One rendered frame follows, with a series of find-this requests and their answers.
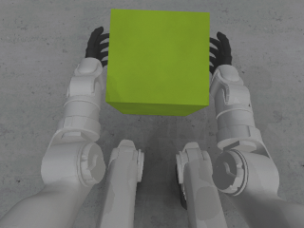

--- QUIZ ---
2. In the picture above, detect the left robot hand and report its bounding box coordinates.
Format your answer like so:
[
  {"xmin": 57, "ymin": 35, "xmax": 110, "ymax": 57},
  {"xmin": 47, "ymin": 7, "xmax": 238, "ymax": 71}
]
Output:
[{"xmin": 85, "ymin": 27, "xmax": 110, "ymax": 67}]

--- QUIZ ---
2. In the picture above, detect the left robot upper arm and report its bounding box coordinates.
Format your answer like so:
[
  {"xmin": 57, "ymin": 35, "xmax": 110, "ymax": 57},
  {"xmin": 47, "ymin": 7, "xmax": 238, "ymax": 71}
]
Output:
[{"xmin": 0, "ymin": 141, "xmax": 106, "ymax": 228}]

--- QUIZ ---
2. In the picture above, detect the carton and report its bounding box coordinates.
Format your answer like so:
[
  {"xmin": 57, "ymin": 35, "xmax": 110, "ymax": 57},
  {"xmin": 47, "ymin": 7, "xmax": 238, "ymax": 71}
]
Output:
[{"xmin": 105, "ymin": 9, "xmax": 210, "ymax": 117}]

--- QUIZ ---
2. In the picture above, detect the left robot forearm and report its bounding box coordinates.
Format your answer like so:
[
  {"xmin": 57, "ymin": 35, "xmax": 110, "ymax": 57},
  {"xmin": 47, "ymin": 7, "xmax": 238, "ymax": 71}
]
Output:
[{"xmin": 41, "ymin": 57, "xmax": 105, "ymax": 177}]

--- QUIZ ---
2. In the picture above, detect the right robot hand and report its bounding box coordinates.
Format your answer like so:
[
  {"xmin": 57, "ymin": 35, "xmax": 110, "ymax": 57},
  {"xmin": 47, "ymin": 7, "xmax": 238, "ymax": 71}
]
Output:
[{"xmin": 209, "ymin": 32, "xmax": 233, "ymax": 75}]

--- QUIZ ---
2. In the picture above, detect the right robot foot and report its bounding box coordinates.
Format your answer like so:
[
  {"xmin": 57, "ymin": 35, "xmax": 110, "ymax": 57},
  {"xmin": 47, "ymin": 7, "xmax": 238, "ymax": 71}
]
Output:
[{"xmin": 175, "ymin": 165, "xmax": 187, "ymax": 210}]

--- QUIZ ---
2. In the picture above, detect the robot left shin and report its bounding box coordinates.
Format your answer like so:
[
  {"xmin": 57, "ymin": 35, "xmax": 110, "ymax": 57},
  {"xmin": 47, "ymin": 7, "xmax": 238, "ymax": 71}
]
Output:
[{"xmin": 107, "ymin": 140, "xmax": 136, "ymax": 170}]

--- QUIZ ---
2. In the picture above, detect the right robot forearm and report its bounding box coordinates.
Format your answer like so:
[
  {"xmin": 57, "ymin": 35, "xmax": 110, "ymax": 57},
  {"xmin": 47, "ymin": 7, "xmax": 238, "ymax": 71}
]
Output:
[{"xmin": 209, "ymin": 65, "xmax": 272, "ymax": 160}]

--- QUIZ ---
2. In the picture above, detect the right robot upper arm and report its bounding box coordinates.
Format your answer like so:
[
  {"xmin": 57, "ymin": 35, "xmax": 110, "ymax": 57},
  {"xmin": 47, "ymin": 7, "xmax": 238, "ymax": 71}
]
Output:
[{"xmin": 212, "ymin": 149, "xmax": 304, "ymax": 228}]

